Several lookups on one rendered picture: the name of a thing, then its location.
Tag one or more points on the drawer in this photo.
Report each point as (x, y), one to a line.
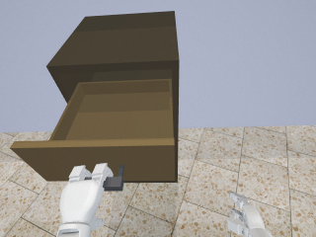
(127, 122)

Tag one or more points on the left robot forearm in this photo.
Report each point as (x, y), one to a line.
(74, 229)

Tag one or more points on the left robot hand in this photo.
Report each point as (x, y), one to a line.
(81, 198)

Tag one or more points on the right robot forearm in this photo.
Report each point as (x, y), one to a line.
(259, 232)

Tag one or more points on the handle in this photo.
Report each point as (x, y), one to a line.
(113, 184)

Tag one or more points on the cabinet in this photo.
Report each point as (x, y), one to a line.
(122, 47)

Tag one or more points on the right robot hand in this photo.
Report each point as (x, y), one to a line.
(241, 222)

